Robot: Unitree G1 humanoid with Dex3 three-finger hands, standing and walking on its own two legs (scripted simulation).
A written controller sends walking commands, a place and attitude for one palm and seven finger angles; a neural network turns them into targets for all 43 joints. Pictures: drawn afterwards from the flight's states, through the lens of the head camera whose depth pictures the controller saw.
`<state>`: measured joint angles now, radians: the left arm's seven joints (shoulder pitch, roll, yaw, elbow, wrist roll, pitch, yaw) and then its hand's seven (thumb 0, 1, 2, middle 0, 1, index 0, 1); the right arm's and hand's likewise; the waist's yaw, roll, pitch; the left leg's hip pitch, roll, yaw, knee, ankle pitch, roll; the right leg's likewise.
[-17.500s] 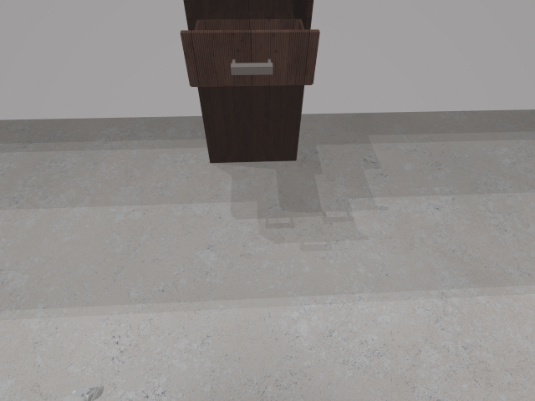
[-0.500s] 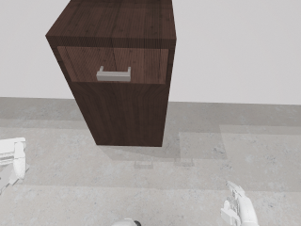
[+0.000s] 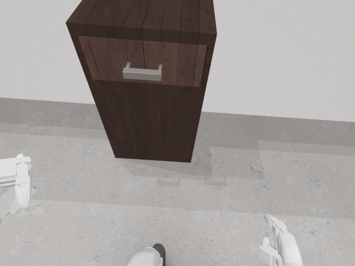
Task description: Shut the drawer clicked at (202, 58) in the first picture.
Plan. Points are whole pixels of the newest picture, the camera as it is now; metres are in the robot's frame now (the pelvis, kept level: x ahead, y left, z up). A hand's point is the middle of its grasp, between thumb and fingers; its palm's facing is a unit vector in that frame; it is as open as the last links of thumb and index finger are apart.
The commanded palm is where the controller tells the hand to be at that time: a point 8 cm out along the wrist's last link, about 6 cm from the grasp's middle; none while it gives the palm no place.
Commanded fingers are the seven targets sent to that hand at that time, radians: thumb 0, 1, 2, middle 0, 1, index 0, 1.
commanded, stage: step back with the hand held close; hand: left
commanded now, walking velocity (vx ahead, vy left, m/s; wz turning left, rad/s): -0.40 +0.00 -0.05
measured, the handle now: (143, 70) +0.74 +0.18 -0.03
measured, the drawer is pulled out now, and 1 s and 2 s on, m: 0.00 0.00 0.00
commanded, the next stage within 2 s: stop stepping back and stand still in 0.34 s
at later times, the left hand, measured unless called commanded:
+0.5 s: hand out of the picture +0.15 +0.27 +0.17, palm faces +0.27 -0.86 -0.44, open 3.3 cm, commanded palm +0.07 +0.31 +0.19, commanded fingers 0.00 0.90 0.90 -1.40 -1.60 -1.40 -1.60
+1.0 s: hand out of the picture +0.06 +0.26 +0.17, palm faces +0.33 -0.84 -0.43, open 3.3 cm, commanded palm +0.00 +0.31 +0.19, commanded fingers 0.00 0.90 0.90 -1.40 -1.60 -1.40 -1.60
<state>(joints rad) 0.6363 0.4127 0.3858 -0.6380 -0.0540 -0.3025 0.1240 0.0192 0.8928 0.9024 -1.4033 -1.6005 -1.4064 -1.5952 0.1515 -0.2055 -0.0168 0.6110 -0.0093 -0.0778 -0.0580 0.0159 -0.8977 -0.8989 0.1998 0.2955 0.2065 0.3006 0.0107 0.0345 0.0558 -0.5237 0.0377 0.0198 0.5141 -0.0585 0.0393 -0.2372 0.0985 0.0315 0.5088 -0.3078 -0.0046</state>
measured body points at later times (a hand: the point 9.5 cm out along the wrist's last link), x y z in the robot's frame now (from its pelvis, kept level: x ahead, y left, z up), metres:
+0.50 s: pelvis -0.08 +0.03 +0.01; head -0.04 +0.07 +0.45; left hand +0.13 +0.31 +0.19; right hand +0.08 -0.21 -0.07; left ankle +0.02 +0.11 -0.73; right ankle -0.09 -0.10 -0.69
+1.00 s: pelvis -0.15 +0.03 +0.01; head -0.16 +0.05 +0.46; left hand +0.04 +0.31 +0.19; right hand -0.03 -0.22 -0.08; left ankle -0.08 +0.14 -0.73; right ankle -0.18 -0.06 -0.72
